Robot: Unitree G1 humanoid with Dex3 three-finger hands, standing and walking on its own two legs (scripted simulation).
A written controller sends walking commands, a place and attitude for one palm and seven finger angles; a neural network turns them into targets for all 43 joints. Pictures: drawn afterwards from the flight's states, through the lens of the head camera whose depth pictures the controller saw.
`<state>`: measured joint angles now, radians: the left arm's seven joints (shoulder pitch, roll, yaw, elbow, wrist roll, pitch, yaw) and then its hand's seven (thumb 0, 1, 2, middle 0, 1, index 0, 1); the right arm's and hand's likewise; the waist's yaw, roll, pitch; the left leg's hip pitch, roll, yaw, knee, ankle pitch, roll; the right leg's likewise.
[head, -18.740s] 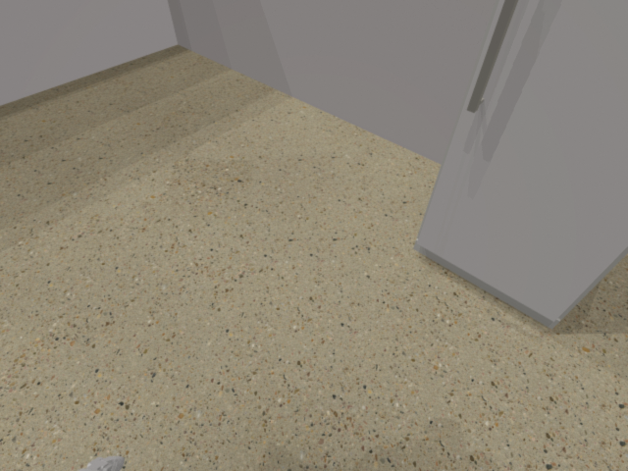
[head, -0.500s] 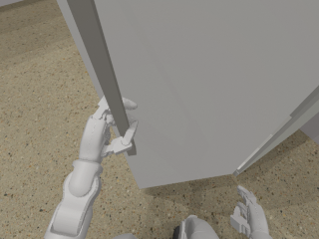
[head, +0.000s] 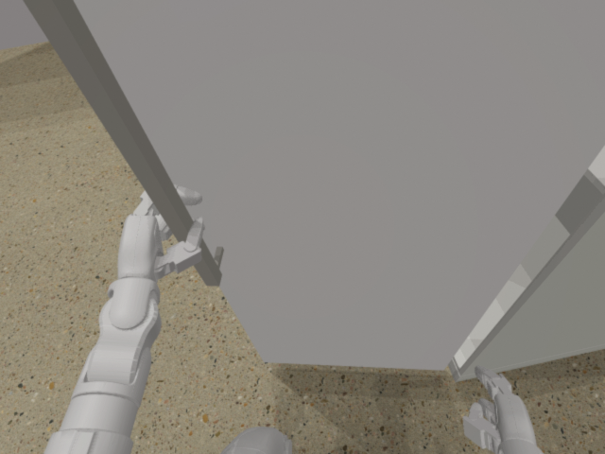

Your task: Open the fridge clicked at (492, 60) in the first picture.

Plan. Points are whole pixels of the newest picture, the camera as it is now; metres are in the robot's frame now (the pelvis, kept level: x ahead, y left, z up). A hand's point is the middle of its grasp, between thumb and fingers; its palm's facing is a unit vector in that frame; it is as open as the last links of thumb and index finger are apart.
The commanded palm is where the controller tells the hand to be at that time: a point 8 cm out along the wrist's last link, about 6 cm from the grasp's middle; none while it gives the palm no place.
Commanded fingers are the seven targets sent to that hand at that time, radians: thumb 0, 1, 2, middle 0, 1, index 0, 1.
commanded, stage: stop walking and hold the door back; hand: left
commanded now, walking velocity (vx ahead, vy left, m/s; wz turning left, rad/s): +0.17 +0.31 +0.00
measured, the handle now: (163, 170) +0.40 +0.18 +0.18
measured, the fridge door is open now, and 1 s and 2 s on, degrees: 75 69 71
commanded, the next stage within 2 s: loosen the grip on the handle in 1.32 s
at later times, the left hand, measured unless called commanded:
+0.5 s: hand (196, 226) +0.37 +0.15 +0.11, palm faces +0.24 -0.93 -0.27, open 5.7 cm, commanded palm +0.35 +0.24 +0.09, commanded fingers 0.00 0.90 0.90 -0.45 -1.40 -0.45 -1.40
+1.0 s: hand (194, 200) +0.41 +0.17 +0.11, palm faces +0.18 -0.98 -0.11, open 6.3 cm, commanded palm +0.35 +0.24 +0.09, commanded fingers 0.00 0.90 0.90 -0.45 -1.40 -0.45 -1.40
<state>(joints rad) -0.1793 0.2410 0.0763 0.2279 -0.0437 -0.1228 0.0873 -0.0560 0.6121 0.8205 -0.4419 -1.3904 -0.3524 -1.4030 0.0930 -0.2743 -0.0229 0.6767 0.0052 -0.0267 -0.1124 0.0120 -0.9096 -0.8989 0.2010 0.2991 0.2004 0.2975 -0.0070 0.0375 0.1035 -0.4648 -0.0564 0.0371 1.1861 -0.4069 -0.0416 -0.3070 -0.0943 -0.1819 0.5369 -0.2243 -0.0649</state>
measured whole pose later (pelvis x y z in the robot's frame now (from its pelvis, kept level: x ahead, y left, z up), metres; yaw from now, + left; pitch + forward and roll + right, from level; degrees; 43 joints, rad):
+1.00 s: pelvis -0.05 -0.02 -0.01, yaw -2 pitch -1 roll +0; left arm -0.74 0.40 0.38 0.97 0.00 -0.20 -0.02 0.01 0.53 0.74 -0.43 -1.39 -0.45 -1.40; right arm 0.25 -0.33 -0.03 0.67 0.03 -0.08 -0.10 0.01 -0.91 -0.90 0.20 0.30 0.20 0.30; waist -0.12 -0.01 0.10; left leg -0.29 0.04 0.06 0.55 -0.25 0.00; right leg -0.25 -0.05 0.05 0.56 -0.30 0.06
